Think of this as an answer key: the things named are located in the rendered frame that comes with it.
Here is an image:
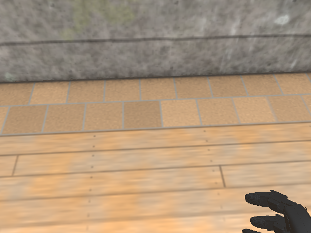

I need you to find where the right robot hand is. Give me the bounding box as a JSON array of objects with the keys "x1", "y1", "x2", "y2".
[{"x1": 242, "y1": 189, "x2": 311, "y2": 233}]

